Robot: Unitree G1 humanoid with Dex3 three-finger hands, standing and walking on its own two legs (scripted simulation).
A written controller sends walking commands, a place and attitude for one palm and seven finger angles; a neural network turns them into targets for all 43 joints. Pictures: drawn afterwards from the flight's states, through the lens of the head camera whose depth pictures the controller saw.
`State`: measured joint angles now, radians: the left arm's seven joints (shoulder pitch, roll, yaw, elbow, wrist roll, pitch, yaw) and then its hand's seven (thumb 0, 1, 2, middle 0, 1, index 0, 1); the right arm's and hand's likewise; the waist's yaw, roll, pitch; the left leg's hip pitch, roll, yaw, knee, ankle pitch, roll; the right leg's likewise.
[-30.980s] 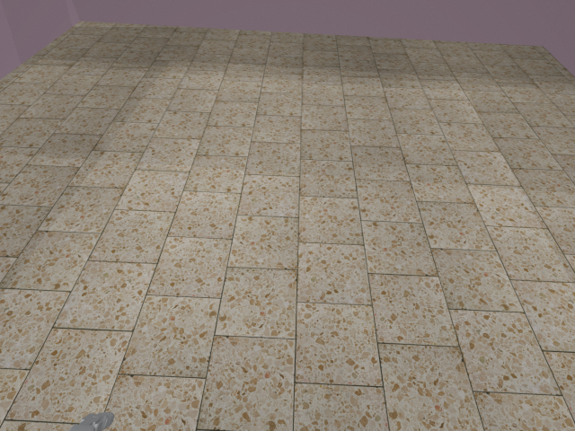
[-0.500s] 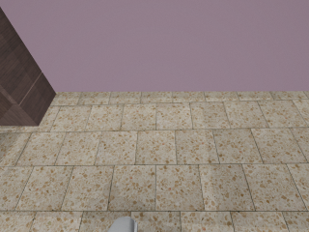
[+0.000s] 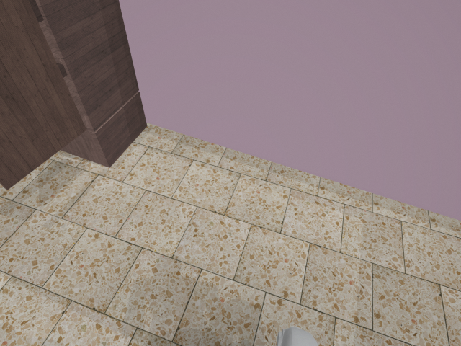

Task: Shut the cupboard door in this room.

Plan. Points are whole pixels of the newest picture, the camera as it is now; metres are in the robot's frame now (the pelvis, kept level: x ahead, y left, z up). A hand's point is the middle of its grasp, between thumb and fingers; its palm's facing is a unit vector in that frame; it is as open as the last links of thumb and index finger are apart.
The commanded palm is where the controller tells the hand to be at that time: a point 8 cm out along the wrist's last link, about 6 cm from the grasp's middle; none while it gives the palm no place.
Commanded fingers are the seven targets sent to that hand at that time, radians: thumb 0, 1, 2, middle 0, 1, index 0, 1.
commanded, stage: walk to a spot facing it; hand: left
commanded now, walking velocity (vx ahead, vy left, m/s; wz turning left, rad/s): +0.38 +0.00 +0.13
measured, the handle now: out of the picture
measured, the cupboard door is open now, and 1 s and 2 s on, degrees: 84 84 84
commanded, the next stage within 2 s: turn to face it in 1.04 s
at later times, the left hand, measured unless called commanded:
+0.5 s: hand (177, 297) +0.24 +0.13 -0.17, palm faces +0.15 -0.96 -0.23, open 7.2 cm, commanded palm none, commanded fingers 0.00 0.90 0.90 -0.20 -0.30 -0.20 -0.30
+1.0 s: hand (150, 239) +0.37 +0.23 -0.18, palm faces +0.30 -0.94 -0.16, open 7.4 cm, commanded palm none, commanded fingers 0.00 0.90 0.90 -0.20 -0.30 -0.20 -0.30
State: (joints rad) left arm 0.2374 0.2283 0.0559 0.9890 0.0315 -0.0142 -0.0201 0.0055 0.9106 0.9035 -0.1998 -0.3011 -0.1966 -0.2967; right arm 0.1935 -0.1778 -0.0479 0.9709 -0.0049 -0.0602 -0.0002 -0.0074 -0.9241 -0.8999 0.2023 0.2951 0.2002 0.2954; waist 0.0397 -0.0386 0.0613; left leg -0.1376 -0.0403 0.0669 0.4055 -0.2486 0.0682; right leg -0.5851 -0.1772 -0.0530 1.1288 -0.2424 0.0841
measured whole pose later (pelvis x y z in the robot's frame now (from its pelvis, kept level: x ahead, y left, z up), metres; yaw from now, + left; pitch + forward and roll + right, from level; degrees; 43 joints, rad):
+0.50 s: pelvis +0.22 -0.06 +0.00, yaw +7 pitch -1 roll +0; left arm 0.27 0.17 0.05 1.04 0.02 -0.08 0.01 -0.01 0.94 0.90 -0.20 -0.30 -0.20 -0.30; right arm 0.31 -0.17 -0.08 1.09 -0.02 0.00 0.01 0.00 -0.91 -0.90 0.20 0.29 0.19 0.29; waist -0.03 0.03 0.04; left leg -0.57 0.09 0.00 1.19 -0.20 0.00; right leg -0.18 -0.04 -0.22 0.45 -0.24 -0.04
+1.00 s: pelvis +0.40 +0.05 +0.00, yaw +13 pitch -2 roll +0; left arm 0.28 0.18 0.05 1.08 0.03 -0.02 -0.01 0.01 0.91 0.90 -0.20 -0.30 -0.20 -0.30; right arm 0.19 -0.16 -0.07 1.00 -0.01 -0.08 -0.02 -0.02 -0.95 -0.90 0.20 0.30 0.20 0.30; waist 0.04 -0.03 0.05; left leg -0.19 -0.01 0.16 0.43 -0.21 0.08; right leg -0.54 -0.14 -0.06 1.17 -0.28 0.04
